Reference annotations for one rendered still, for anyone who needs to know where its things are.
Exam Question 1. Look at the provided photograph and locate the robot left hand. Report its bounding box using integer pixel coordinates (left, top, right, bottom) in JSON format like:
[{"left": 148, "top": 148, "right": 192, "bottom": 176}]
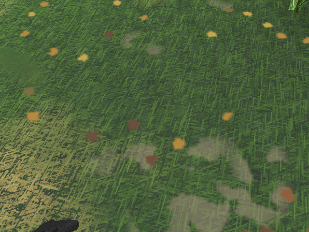
[{"left": 33, "top": 219, "right": 79, "bottom": 232}]

